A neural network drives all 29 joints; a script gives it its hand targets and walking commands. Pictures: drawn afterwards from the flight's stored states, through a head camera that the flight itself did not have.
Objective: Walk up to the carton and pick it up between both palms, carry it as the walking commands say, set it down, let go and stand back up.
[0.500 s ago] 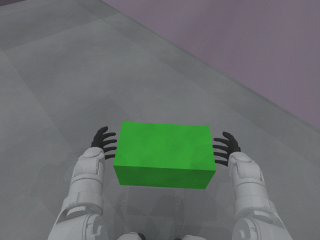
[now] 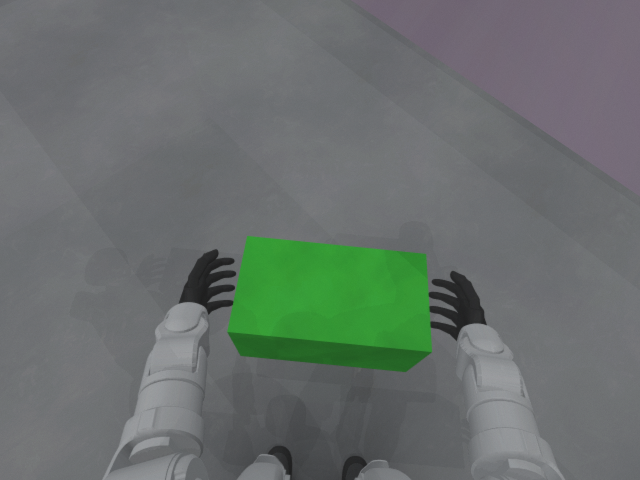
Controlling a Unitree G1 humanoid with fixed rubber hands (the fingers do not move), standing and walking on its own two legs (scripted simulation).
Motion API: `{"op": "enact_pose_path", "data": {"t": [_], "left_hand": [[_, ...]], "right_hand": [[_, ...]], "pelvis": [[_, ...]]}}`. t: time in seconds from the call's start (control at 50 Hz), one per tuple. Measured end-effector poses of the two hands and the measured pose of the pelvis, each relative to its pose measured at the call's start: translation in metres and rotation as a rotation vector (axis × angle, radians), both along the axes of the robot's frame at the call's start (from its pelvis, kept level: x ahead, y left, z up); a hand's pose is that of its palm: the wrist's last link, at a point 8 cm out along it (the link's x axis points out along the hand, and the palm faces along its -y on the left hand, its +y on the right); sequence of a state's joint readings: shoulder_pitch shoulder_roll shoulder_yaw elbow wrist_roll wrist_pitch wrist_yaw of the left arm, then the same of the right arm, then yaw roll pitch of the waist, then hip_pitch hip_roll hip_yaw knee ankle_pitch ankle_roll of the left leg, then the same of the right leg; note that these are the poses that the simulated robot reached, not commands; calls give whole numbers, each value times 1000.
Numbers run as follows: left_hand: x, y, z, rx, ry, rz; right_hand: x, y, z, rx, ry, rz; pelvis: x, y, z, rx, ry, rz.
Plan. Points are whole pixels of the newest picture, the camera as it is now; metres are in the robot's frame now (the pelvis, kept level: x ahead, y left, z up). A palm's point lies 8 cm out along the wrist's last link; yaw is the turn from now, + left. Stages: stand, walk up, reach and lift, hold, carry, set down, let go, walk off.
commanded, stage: set down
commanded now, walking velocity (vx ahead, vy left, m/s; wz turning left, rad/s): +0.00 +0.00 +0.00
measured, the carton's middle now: (329, 306) +0.37 +0.00 -0.17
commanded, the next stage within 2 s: none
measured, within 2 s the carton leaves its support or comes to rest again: neither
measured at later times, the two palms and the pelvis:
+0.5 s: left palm (224, 336) +0.32 +0.17 -0.19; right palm (448, 351) +0.31 -0.19 -0.20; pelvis -0.02 -0.01 -0.07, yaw +1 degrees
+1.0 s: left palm (224, 328) +0.36 +0.19 -0.27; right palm (423, 342) +0.33 -0.18 -0.26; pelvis -0.10 +0.01 -0.17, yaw -3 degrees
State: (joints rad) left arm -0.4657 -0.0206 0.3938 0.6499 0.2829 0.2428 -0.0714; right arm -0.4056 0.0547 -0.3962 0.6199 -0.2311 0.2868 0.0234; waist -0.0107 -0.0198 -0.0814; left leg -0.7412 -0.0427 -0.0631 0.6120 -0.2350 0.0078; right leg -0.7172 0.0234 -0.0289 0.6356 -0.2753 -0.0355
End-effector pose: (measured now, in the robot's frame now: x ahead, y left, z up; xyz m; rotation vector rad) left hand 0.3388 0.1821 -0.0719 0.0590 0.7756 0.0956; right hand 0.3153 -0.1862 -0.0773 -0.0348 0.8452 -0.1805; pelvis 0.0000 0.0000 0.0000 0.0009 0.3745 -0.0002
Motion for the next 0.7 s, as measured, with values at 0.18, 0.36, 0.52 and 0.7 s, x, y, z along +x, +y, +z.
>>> {"op": "enact_pose_path", "data": {"t": [0.18,0.36,0.52,0.7], "left_hand": [[-9,-5,-49,25,32,20],[-21,-17,-103,26,14,49],[-11,-16,-119,40,-63,53],[-2,-8,-142,2,-64,58]], "right_hand": [[-4,-3,-45,-4,27,-12],[-14,-10,-99,-30,8,-51],[-7,-9,-118,-4,-90,-57],[-11,-2,-142,-15,-89,-44]], "pelvis": [[13,0,-9,-1,178,-2],[-3,-10,-37,10,361,-2],[-23,-14,-73,17,388,-1],[-57,-11,-106,11,351,-16]]}}
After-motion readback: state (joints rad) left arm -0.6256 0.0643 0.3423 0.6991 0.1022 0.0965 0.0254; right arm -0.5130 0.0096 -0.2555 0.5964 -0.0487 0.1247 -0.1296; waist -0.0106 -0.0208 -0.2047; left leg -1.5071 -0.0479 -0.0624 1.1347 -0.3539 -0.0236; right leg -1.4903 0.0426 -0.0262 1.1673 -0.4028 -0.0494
